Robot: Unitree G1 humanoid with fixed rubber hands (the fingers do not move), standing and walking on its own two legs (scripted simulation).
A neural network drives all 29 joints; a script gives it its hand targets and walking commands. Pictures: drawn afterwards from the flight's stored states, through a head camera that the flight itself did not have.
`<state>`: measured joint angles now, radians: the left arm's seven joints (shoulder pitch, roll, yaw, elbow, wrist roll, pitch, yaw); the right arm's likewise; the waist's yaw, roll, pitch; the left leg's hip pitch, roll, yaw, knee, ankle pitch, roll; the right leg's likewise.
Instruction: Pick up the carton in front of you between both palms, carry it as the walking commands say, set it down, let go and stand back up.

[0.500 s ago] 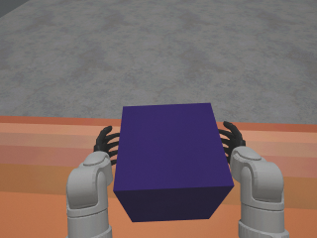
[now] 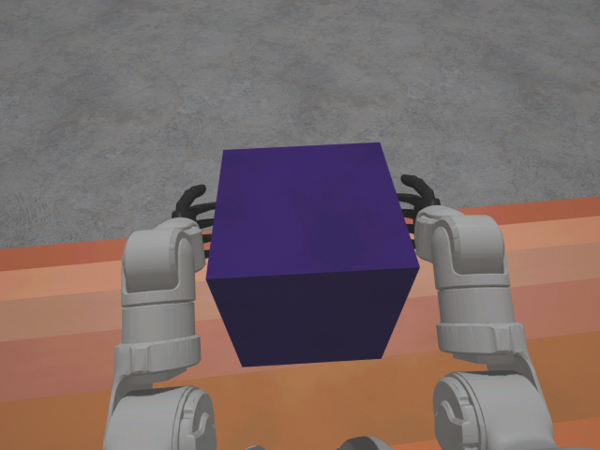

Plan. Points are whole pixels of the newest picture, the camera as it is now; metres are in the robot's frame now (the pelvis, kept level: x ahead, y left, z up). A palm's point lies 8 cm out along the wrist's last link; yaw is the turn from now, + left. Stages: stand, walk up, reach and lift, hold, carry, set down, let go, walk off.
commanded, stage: carry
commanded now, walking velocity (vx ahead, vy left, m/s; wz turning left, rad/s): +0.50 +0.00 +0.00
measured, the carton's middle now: (307, 260) +0.37 -0.03 +0.02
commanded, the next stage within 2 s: none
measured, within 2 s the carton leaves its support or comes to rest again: neither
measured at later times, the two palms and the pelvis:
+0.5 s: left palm (185, 148) +0.69 +0.16 -0.03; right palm (327, 120) +0.73 -0.13 -0.02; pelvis +0.36 -0.04 -0.20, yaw +2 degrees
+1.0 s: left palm (245, 134) +1.09 +0.06 -0.33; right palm (334, 137) +1.04 -0.24 -0.34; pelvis +0.72 -0.03 -0.40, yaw -1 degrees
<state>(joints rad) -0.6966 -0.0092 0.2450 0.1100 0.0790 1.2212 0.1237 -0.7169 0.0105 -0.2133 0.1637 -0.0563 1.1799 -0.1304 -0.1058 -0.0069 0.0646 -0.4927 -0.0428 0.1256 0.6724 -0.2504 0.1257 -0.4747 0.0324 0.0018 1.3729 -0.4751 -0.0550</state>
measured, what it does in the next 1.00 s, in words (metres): goes down: right foot 0.17 m lower, then left foot 0.17 m lower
